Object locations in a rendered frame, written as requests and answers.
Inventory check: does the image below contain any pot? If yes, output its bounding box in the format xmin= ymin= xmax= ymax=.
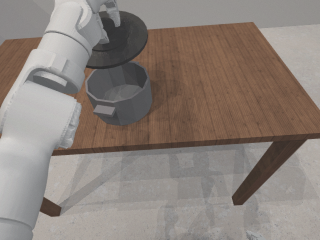
xmin=85 ymin=61 xmax=153 ymax=126

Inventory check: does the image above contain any robot left upper arm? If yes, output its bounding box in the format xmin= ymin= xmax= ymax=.
xmin=0 ymin=80 xmax=82 ymax=240

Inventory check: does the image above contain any knob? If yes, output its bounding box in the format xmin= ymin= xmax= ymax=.
xmin=100 ymin=17 xmax=116 ymax=37

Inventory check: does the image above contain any lid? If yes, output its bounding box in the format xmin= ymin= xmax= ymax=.
xmin=86 ymin=10 xmax=148 ymax=69

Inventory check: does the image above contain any right robot hand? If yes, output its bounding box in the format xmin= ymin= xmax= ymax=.
xmin=246 ymin=230 xmax=266 ymax=240

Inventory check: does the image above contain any left robot forearm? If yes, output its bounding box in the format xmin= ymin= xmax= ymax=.
xmin=0 ymin=0 xmax=102 ymax=134

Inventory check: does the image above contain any table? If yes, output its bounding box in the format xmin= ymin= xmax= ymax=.
xmin=0 ymin=22 xmax=320 ymax=217

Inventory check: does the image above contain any left robot hand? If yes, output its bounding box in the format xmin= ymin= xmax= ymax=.
xmin=96 ymin=0 xmax=121 ymax=44

